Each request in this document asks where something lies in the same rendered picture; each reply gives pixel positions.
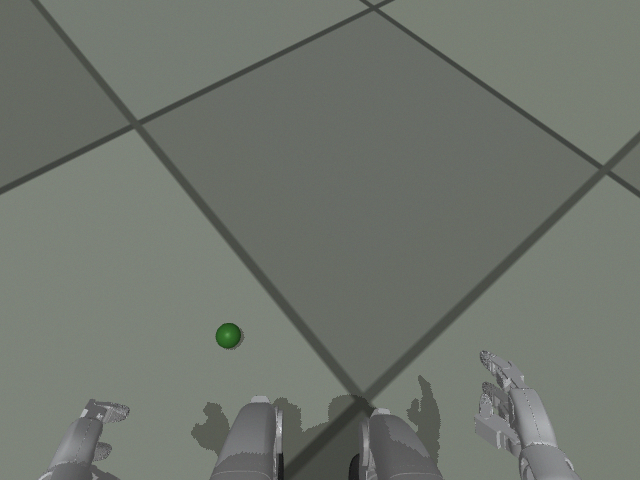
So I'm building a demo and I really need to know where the right robot arm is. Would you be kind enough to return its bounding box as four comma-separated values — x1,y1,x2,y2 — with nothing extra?
519,444,582,480

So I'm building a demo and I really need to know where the left robot arm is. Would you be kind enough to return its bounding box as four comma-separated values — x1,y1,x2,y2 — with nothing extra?
37,463,92,480

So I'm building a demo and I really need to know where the left robot hand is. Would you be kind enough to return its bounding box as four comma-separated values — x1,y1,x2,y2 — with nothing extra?
46,399,130,480

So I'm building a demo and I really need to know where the ball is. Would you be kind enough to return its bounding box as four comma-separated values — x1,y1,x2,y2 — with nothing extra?
216,323,241,348

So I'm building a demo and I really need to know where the right robot hand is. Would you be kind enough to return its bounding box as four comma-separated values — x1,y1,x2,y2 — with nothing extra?
474,350,558,459

